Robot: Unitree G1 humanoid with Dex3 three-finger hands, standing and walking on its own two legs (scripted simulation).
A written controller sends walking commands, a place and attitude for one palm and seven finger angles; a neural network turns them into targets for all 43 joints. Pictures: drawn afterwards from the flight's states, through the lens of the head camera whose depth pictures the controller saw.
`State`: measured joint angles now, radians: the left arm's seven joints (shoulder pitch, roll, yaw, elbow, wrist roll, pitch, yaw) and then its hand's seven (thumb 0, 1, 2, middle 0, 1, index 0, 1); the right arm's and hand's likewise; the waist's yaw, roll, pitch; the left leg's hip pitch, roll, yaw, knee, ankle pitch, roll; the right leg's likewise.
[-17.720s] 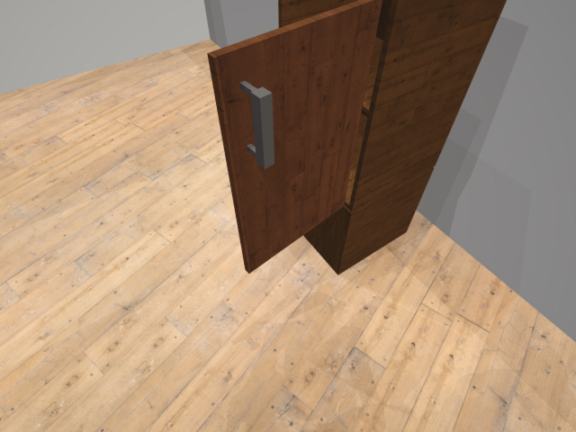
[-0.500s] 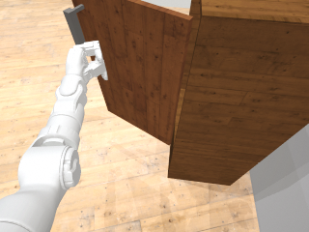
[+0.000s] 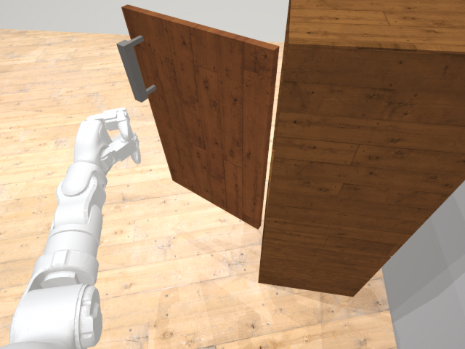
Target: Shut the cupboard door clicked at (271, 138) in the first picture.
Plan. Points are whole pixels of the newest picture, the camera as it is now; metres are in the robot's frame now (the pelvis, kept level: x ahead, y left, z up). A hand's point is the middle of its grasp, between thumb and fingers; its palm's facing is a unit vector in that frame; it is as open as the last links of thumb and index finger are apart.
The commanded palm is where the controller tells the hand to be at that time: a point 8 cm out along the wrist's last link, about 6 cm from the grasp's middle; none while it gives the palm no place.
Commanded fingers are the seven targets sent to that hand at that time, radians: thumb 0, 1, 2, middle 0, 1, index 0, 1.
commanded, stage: draw the hand back to the body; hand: left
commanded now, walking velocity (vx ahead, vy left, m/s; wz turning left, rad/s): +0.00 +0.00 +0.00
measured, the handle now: (140, 69) +0.70 +0.21 +0.14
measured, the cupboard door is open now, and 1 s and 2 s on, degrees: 65 65 65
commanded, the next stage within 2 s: step back with the hand held close in 1.20 s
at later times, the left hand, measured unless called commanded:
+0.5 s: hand (54, 213) +0.28 +0.23 +0.16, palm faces +0.36 -0.90 -0.25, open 3.8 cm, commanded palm +0.23 +0.27 +0.17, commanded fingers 0.00 0.90 0.90 -0.61 -0.75 -0.61 -0.75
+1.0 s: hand out of the picture +0.19 +0.28 +0.17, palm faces +0.54 -0.75 -0.39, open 7.1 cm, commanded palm +0.14 +0.31 +0.19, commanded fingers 0.00 0.90 0.90 -0.20 -0.30 -0.20 -0.30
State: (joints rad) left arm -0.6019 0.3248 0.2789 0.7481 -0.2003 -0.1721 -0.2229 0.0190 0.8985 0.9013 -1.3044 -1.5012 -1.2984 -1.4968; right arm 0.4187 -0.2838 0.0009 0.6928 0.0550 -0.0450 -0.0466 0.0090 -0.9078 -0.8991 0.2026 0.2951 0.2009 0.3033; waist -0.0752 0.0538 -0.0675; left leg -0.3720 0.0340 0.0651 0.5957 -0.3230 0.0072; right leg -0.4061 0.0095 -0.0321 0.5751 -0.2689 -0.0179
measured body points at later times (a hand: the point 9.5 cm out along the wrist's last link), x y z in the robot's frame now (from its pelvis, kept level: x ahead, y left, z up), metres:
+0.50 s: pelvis +0.01 +0.00 +0.02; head -0.01 -0.03 +0.46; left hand +0.25 +0.28 +0.18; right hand +0.23 -0.20 -0.06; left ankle -0.01 +0.11 -0.73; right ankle +0.01 -0.11 -0.73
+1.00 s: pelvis +0.01 +0.00 +0.01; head -0.01 -0.03 +0.46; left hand +0.15 +0.32 +0.19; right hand +0.21 -0.22 -0.08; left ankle -0.01 +0.11 -0.73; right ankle +0.01 -0.11 -0.73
